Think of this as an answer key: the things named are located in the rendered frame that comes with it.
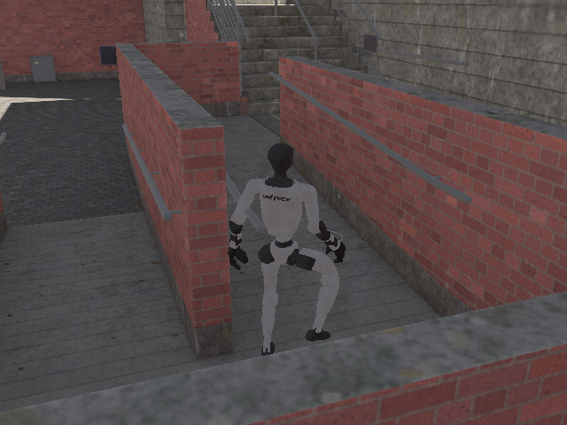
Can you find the left robot forearm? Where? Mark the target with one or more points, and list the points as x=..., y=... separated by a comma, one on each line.
x=235, y=234

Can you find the robot right foot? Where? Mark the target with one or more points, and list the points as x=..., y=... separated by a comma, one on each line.
x=311, y=335

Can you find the left robot hand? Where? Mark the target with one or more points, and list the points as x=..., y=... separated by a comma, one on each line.
x=240, y=255

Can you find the right robot hand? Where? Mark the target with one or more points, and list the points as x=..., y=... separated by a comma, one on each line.
x=340, y=252

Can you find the left robot upper arm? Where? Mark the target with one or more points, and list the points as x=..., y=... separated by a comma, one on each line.
x=244, y=202

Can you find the left robot shin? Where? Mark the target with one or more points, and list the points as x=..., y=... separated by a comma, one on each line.
x=267, y=321

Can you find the right robot upper arm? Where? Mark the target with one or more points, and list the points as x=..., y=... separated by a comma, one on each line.
x=308, y=194

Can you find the right robot forearm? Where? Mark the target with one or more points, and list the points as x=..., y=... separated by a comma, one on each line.
x=327, y=237

